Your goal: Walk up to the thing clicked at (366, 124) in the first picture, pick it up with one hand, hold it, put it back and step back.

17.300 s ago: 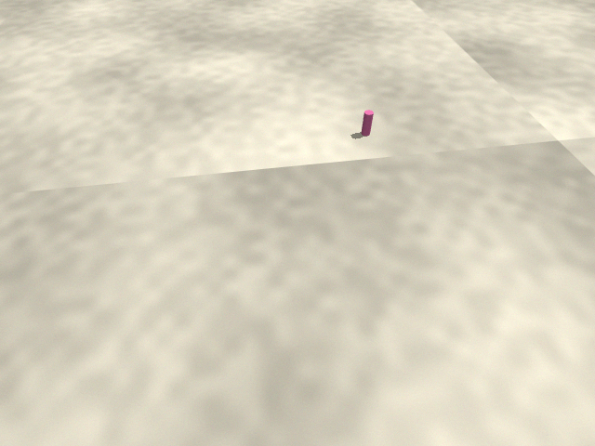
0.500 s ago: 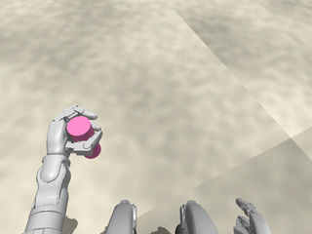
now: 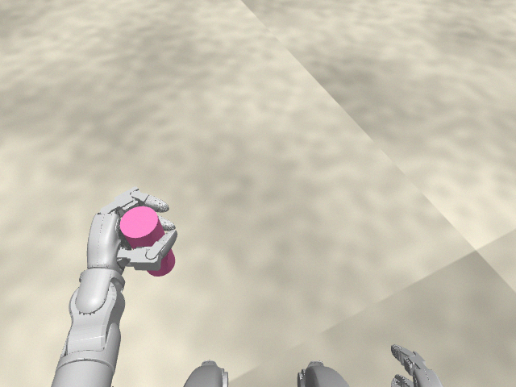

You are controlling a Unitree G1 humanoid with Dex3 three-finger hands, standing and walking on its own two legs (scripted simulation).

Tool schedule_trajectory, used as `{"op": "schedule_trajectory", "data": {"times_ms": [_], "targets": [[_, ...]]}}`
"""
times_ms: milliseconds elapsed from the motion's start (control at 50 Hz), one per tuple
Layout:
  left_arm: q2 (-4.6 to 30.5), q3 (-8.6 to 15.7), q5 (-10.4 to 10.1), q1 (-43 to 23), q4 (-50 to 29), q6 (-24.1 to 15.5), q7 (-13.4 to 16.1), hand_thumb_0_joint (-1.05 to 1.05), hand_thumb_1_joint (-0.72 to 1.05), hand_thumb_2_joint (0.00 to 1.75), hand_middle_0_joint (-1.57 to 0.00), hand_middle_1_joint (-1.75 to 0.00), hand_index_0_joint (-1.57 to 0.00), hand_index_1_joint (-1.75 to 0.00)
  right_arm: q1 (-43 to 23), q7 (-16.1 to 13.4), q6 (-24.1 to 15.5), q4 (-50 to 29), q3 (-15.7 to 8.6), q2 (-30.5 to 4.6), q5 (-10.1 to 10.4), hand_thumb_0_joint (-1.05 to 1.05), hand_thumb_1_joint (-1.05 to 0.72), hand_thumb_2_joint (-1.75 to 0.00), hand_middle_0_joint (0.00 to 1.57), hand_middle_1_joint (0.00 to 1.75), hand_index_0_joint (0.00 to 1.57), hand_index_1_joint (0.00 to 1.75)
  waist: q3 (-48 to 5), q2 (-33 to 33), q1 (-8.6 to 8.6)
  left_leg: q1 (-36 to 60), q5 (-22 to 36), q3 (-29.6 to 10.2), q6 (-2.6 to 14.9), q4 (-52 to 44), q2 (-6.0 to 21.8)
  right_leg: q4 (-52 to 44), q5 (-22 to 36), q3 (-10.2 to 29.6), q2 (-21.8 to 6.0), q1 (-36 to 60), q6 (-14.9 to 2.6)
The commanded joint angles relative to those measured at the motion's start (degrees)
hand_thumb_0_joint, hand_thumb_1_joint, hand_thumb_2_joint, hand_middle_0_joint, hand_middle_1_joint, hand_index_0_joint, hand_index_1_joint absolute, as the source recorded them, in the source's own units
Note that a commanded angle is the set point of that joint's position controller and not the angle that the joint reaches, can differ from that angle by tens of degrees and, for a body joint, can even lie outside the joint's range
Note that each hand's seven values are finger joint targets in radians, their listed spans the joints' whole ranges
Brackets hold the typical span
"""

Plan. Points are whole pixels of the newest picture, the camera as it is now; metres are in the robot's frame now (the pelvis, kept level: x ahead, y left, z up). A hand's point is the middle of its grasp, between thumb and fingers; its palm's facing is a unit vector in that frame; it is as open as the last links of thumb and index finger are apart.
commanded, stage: lift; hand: left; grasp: from the side
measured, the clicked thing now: (150, 244) +0.34 +0.18 +0.01
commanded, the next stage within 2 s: hold in 0.26 s
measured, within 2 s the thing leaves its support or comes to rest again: neither
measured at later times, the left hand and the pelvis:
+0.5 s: hand (150, 225) +0.34 +0.17 +0.07, palm faces +0.03 -1.00 -0.01, open 7.1 cm; pelvis +0.01 +0.00 +0.02, yaw +0 degrees
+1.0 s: hand (148, 227) +0.33 +0.17 +0.08, palm faces +0.02 -1.00 -0.01, open 7.1 cm; pelvis +0.01 +0.00 +0.03, yaw +0 degrees
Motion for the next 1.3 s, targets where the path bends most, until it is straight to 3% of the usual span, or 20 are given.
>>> {"op": "schedule_trajectory", "data": {"times_ms": [0, 60, 100, 180, 220, 320, 360, 420, 460, 720, 740, 780, 800, 840, 900, 1020, 1080, 1100, 1140, 1280], "targets": [[6.58, 2.49, -1.08, -12.32, -10.52, -3.81, -0.46, 0.0, 0.36, 1.25, -1.29, -1.39, -1.3, -1.38, -0.05, -0.61, -2.01, -6.38, -2.79, -7.9, -0.09, 0.0, -0.9, -0.9, 0.2, 0.3, 0.2, 0.3, -16.9, -0.16, -0.77, 11.42, 12.66, 0.02, 1.38, -10.19, -2.18, -9.62, 14.55, 1.13, 1.92, 11.73, -1.04], [8.77, 3.53, -0.63, -15.36, -14.45, -4.58, -0.05, 0.0, 0.39, 1.26, -1.28, -1.4, -1.3, -1.39, 0.26, -0.78, -1.8, -6.18, -3.04, -8.01, -0.19, 0.0, -0.9, -0.9, 0.2, 0.3, 0.2, 0.3, -19.01, 1.55, -0.31, 13.06, 14.21, 0.5, 1.35, -10.58, -2.34, -10.25, 16.35, 1.5, 1.62, 13.96, -0.97], [5.28, 2.12, -0.98, -10.33, -8.31, -3.77, -0.62, 0.0, 0.38, 1.27, -1.29, -1.41, -1.31, -1.4, -0.53, -0.65, -1.75, -6.55, -2.74, -7.83, -0.22, 0.0, -0.9, -0.9, 0.2, 0.3, 0.2, 0.3, -15.87, -1.1, -0.87, 12.3, 13.62, 0.36, 1.45, -11.26, -2.29, -10.93, 16.0, 1.24, 1.88, 13.78, -0.89], [9.41, 3.88, -0.19, -16.08, -14.15, -4.88, 0.03, 0.0, 0.41, 1.29, -1.3, -1.42, -1.32, -1.41, -0.38, -0.69, -1.34, -6.3, -3.06, -8.2, -0.29, 0.0, -0.89, -0.89, 0.2, 0.3, 0.2, 0.3, -16.9, 3.24, 0.15, 15.5, 14.24, 0.26, 0.94, -12.94, -2.29, -11.23, 15.6, 0.92, 1.96, 14.1, -1.38], [5.28, 1.66, -1.26, -13.04, -10.71, -4.55, -0.66, 0.0, 0.41, 1.31, -1.31, -1.44, -1.33, -1.43, -0.62, -0.51, -1.48, -6.58, -2.71, -7.88, -0.23, 0.0, -0.89, -0.9, 0.2, 0.3, 0.2, 0.3, -15.7, -0.2, -0.87, 15.22, 14.52, 0.0, 1.1, -13.13, -2.13, -11.7, 16.16, 0.7, 2.2, 14.72, -1.13], [8.89, 3.51, -0.6, -15.55, -13.47, -5.04, -0.73, 0.0, 0.38, 1.29, -1.32, -1.43, -1.33, -1.43, -0.2, -0.84, -0.95, -6.36, -2.92, -8.09, -0.32, 0.0, -0.9, -0.9, 0.2, 0.3, 0.2, 0.3, -17.49, 1.22, -0.08, 17.2, 18.1, 0.61, 1.15, -13.44, -2.29, -12.47, 19.88, 1.19, 1.89, 17.59, -0.99], [4.75, 1.63, -1.53, -12.08, -8.93, -4.44, -1.26, 0.0, 0.38, 1.21, -1.32, -1.41, -1.34, -1.4, -0.55, -0.65, -0.87, -6.51, -2.48, -7.56, -0.33, 0.0, -0.91, -0.9, 0.2, 0.3, 0.2, 0.3, -15.32, -0.33, -0.61, 16.09, 17.08, 0.54, 1.2, -13.78, -2.27, -12.95, 19.02, 0.92, 2.01, 17.54, -0.96], [7.88, 2.95, -0.78, -15.5, -12.04, -4.95, -0.71, 0.0, 0.36, 1.2, -1.32, -1.41, -1.34, -1.4, -0.84, -0.79, -0.77, -6.41, -2.96, -8.19, -0.34, 0.0, -0.91, -0.9, 0.2, 0.3, 0.2, 0.3, -15.66, 1.13, -0.29, 17.87, 17.52, 0.82, 1.14, -14.38, -2.28, -13.45, 19.25, 1.13, 1.98, 17.9, -1.01], [4.82, 1.45, -0.81, -11.6, -7.63, -4.21, -0.72, 0.0, 0.37, 1.2, -1.32, -1.41, -1.34, -1.4, -0.73, -0.61, -0.68, -6.49, -2.66, -7.79, -0.36, 0.0, -0.91, -0.9, 0.2, 0.3, 0.2, 0.3, -14.37, -0.82, -0.71, 17.56, 18.26, 0.9, 1.21, -14.48, -2.31, -13.73, 20.3, 1.09, 1.96, 18.49, -0.86], [8.18, 3.27, -0.62, -15.72, -13.65, -4.8, -0.3, 0.0, 0.37, 1.21, -1.32, -1.41, -1.34, -1.41, -1.54, -0.74, -0.5, -6.54, -2.88, -8.06, -0.24, 0.0, -0.91, -0.9, 0.2, 0.3, 0.2, 0.3, -13.82, 1.18, 0.2, 20.56, 17.32, 1.15, 1.1, -17.37, -2.39, -16.05, 19.12, 1.11, 1.82, 20.5, -0.92], [5.52, 1.6, -0.32, -12.24, -8.16, -4.15, -0.47, 0.0, 0.37, 1.21, -1.32, -1.42, -1.33, -1.41, -1.99, -0.77, -0.44, -6.77, -2.67, -7.82, -0.33, 0.0, -0.91, -0.9, 0.2, 0.3, 0.2, 0.3, -12.11, 0.08, -0.36, 20.06, 16.58, 1.07, 1.12, -17.63, -2.41, -16.21, 18.19, 0.99, 1.96, 19.55, -0.94], [7.07, 2.9, -0.41, -14.16, -11.94, -4.33, -0.18, 0.0, 0.4, 1.21, -1.32, -1.41, -1.33, -1.4, -1.92, -0.72, -0.54, -6.54, -3.01, -7.95, -0.31, 0.0, -0.91, -0.9, 0.2, 0.3, 0.2, 0.3, -13.79, 0.5, 0.25, 20.97, 16.3, 1.06, 1.09, -18.0, -2.38, -16.67, 17.84, 0.91, 1.96, 20.48, -0.99], [3.86, 0.56, -0.56, -10.78, -7.46, -3.69, -0.5, 0.0, 0.39, 1.2, -1.32, -1.41, -1.34, -1.4, -2.28, -0.58, -0.59, -7.13, -2.58, -7.6, -0.21, 0.0, -0.91, -0.9, 0.2, 0.3, 0.2, 0.3, -11.24, -1.26, -0.38, 19.96, 15.47, 0.71, 1.12, -18.48, -2.25, -16.92, 16.94, 0.54, 2.17, 19.96, -0.97], [7.57, 2.97, -0.99, -15.83, -14.8, -4.57, -0.35, 0.0, 0.38, 1.22, -1.32, -1.43, -1.34, -1.42, -2.94, -0.63, -0.84, -7.26, -2.87, -8.0, -0.11, 0.0, -0.91, -0.9, 0.2, 0.3, 0.2, 0.3, -14.39, 1.64, 0.67, 21.9, 15.95, 1.08, 1.03, -18.7, -2.44, -17.29, 17.46, 0.93, 1.87, 21.13, -0.96], [4.59, 1.27, -0.74, -11.26, -9.02, -3.68, -0.39, 0.0, 0.39, 1.2, -1.31, -1.4, -1.32, -1.39, -2.59, -0.65, -0.82, -7.16, -2.53, -7.68, -0.25, 0.0, -0.91, -0.9, 0.2, 0.3, 0.2, 0.3, -11.5, -1.05, -0.23, 20.77, 15.79, 1.32, 1.3, -18.85, -2.49, -17.93, 17.79, 1.06, 1.88, 21.17, -0.74], [7.54, 2.72, -0.46, -15.97, -14.08, -4.57, -0.01, 0.0, 0.4, 1.22, -1.31, -1.41, -1.32, -1.4, -3.17, -0.56, -1.06, -7.14, -2.67, -7.86, -0.06, 0.0, -0.9, -0.9, 0.2, 0.3, 0.2, 0.3, -11.72, 1.36, 0.24, 21.93, 13.98, 1.07, 1.04, -20.49, -2.49, -18.4, 15.71, 0.78, 1.88, 21.27, -1.05], [6.19, 2.33, -0.91, -13.55, -11.81, -4.37, -0.52, 0.0, 0.42, 1.21, -1.3, -1.4, -1.32, -1.39, -3.4, -0.56, -1.15, -6.96, -2.44, -7.49, -0.21, 0.0, -0.9, -0.9, 0.2, 0.3, 0.2, 0.3, -10.72, -0.39, 0.24, 20.93, 12.4, 1.2, 1.24, -20.57, -2.61, -19.32, 14.21, 0.78, 1.85, 21.42, -0.84], [2.76, -0.08, -1.13, -10.78, -7.74, -3.92, -0.89, 0.0, 0.43, 1.22, -1.31, -1.41, -1.32, -1.4, -3.66, -0.45, -1.39, -7.21, -2.29, -7.48, -0.08, 0.0, -0.9, -0.9, 0.2, 0.3, 0.2, 0.3, -9.07, -2.08, -0.54, 20.53, 11.71, 1.11, 1.3, -20.8, -2.49, -19.28, 13.76, 0.68, 1.98, 20.74, -0.81], [7.0, 2.49, -0.91, -14.71, -12.54, -4.71, -0.66, 0.0, 0.4, 1.22, -1.3, -1.41, -1.32, -1.4, -3.44, -0.5, -1.5, -7.05, -2.73, -8.02, -0.12, 0.0, -0.9, -0.9, 0.2, 0.3, 0.2, 0.3, -12.21, 0.72, 0.35, 21.67, 13.3, 1.19, 1.14, -20.61, -2.65, -19.05, 15.07, 0.88, 1.82, 22.2, -0.95], [6.31, 2.32, -0.87, -13.92, -9.63, -4.46, -0.71, 0.0, 0.41, 1.23, -1.29, -1.4, -1.3, -1.39, -3.19, -0.59, -1.69, -6.56, -2.39, -7.61, -0.1, 0.0, -0.9, -0.9, 0.2, 0.3, 0.2, 0.3, -11.68, -0.78, 0.02, 21.95, 14.55, 1.17, 1.27, -20.58, -2.53, -19.44, 16.37, 0.88, 1.81, 22.37, -0.77]]}}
